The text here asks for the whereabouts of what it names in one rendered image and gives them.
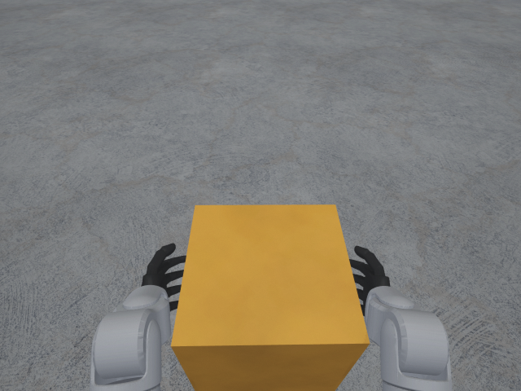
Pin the robot left forearm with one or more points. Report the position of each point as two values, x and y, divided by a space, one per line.
126 348

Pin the robot right hand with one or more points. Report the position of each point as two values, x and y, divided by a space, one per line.
374 274

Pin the robot right forearm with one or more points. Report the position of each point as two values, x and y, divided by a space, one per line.
414 346

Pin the carton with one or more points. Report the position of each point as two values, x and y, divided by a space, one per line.
268 301

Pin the robot left hand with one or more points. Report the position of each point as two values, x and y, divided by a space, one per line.
156 272

